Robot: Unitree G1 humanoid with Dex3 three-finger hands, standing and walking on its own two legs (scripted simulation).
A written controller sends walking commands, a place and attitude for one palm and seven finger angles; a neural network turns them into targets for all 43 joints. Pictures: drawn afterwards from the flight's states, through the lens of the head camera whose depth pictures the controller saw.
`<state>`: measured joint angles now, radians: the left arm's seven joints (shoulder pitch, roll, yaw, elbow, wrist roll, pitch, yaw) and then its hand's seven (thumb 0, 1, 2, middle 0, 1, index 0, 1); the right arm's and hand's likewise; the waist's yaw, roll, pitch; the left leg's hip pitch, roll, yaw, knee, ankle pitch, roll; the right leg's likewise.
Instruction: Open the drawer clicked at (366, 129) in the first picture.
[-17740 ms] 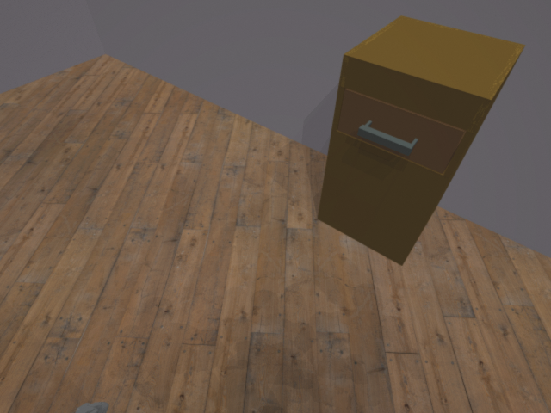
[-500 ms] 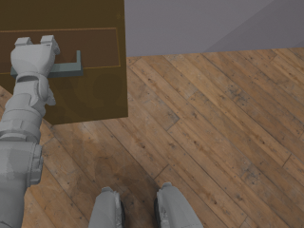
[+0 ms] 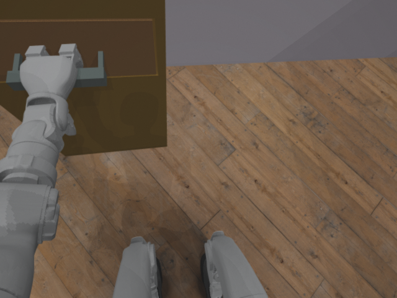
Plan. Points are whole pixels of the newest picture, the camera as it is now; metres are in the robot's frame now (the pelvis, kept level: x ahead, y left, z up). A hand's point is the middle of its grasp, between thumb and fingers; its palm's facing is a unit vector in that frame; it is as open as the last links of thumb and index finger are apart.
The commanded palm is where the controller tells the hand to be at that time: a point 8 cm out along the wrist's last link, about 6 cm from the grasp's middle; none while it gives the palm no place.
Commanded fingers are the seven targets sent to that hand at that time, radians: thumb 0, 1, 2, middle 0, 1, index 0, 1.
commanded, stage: lower the fingers behind the handle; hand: left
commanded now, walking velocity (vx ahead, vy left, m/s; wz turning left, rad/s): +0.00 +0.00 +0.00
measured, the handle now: (60, 68) +0.59 +0.24 -0.02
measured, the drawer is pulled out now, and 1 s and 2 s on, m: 0.00 0.00 0.03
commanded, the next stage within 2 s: close the thumb around the handle in 0.60 s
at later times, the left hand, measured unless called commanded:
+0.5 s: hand (62, 94) +0.54 +0.24 -0.04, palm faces -0.08 -0.01 -1.00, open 13.8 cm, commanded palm +0.54 +0.21 +0.01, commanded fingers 0.00 -0.50 0.30 -0.30 -1.20 -0.30 -1.20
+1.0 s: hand (59, 95) +0.53 +0.24 -0.04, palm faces -0.07 -0.02 -1.00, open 11.3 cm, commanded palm +0.53 +0.21 +0.01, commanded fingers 0.00 0.40 0.68 -0.36 -1.30 -0.36 -1.30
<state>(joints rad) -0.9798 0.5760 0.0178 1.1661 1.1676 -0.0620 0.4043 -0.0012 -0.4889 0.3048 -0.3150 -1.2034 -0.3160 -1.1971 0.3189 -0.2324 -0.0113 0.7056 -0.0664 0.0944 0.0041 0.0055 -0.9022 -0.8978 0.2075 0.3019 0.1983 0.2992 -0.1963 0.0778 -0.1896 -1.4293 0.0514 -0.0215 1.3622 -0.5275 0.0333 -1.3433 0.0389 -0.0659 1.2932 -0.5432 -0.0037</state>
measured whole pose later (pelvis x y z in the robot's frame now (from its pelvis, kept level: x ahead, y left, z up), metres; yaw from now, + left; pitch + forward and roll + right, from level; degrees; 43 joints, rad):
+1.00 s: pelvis +0.00 +0.00 -0.01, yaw +0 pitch +35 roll -5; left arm -0.97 0.62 0.04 1.13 1.15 -0.07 0.37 0.00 -0.10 0.47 -0.34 -1.25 -0.34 -1.24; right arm 0.30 -0.24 0.00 0.70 -0.06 0.08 0.00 0.01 -0.90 -0.90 0.21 0.30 0.20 0.30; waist -0.19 0.08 -0.18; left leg -1.48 0.06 -0.03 1.42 -0.54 0.03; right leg -1.40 0.05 -0.07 1.35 -0.56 -0.01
